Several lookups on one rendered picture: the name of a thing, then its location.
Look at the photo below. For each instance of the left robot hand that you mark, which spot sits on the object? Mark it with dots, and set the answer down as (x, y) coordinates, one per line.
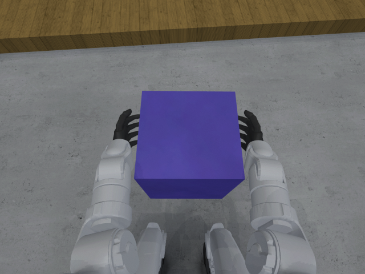
(122, 127)

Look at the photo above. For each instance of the right robot thigh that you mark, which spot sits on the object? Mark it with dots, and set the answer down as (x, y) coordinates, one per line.
(223, 250)

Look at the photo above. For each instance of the right robot upper arm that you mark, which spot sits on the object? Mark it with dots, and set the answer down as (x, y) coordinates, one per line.
(273, 252)

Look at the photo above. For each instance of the right robot hand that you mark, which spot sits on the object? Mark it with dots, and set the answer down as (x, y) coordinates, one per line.
(253, 129)

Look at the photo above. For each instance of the robot right shin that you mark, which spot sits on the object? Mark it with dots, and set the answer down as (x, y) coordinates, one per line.
(211, 263)

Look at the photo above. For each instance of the carton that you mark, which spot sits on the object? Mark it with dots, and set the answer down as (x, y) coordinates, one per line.
(188, 145)

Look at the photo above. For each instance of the left robot upper arm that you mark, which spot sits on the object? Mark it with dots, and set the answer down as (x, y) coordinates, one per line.
(113, 251)

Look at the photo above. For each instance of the left robot forearm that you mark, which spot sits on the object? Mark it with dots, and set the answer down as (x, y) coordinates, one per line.
(112, 187)

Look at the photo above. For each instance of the right robot forearm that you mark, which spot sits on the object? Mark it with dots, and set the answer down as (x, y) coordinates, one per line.
(271, 207)

